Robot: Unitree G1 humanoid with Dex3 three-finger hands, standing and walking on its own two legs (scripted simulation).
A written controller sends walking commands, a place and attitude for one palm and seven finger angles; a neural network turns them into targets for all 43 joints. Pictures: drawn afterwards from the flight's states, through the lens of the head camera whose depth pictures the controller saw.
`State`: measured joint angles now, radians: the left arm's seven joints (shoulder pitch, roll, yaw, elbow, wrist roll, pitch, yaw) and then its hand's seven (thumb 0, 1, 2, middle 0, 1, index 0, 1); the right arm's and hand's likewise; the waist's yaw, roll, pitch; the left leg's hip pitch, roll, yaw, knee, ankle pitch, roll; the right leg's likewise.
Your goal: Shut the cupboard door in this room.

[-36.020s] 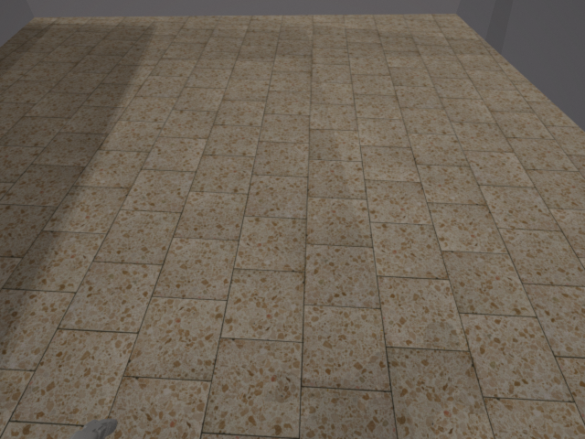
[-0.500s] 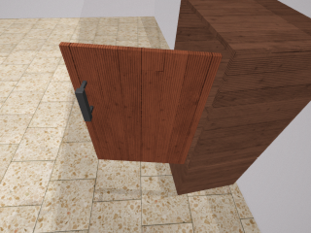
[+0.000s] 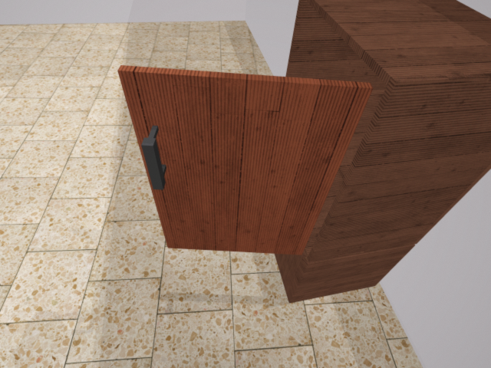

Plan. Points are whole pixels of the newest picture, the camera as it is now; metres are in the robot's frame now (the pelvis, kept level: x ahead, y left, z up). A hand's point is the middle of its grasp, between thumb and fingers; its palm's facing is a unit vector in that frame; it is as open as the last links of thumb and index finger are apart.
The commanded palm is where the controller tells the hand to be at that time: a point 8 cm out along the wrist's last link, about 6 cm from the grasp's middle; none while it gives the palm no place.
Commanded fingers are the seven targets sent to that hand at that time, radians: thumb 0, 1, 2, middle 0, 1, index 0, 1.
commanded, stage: come to a stop and stand still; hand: left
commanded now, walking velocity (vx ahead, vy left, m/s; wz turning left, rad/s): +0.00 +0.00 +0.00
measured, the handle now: (156, 158) +0.48 +0.22 +0.05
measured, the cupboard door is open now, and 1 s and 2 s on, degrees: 77 77 77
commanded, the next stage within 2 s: look again from close up in 0.34 s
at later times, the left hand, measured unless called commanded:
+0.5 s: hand out of the picture +0.00 +0.18 -0.18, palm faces -0.01 -0.99 -0.16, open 7.4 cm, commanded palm none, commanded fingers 0.00 0.90 0.90 -0.20 -0.30 -0.20 -0.30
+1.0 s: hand out of the picture +0.02 +0.17 -0.18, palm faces -0.02 -0.99 -0.16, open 7.4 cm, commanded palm none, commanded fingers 0.00 0.90 0.90 -0.20 -0.30 -0.20 -0.30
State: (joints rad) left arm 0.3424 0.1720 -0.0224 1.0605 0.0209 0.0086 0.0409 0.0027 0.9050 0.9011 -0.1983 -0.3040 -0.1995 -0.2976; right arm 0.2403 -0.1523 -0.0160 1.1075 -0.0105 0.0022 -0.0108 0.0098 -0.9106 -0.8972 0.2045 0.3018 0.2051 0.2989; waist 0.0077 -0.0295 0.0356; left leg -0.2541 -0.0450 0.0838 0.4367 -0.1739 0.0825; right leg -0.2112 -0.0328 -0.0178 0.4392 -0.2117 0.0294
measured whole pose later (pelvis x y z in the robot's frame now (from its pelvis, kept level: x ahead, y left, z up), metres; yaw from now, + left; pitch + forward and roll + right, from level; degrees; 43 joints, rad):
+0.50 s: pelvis +0.01 +0.01 +0.00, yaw -1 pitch -1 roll +0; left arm 0.32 0.16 -0.02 1.09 0.02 0.00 0.05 0.00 0.91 0.90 -0.20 -0.30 -0.20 -0.30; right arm 0.23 -0.15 -0.02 1.14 0.00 -0.01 -0.02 0.01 -0.92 -0.90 0.20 0.30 0.20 0.30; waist 0.01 -0.03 0.04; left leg -0.21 -0.07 0.10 0.39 -0.17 0.10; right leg -0.19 -0.05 0.00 0.42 -0.22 0.05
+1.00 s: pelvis +0.03 +0.01 +0.00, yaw -1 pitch -1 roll +0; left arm 0.30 0.15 -0.02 1.10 0.02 0.00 0.05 0.00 0.91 0.90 -0.20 -0.30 -0.20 -0.30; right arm 0.25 -0.13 -0.01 1.16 0.00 -0.02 -0.02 0.01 -0.91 -0.90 0.20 0.30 0.20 0.30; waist 0.00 -0.03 0.04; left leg -0.18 -0.06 0.11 0.37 -0.19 0.09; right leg -0.15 -0.04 0.01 0.40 -0.23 0.04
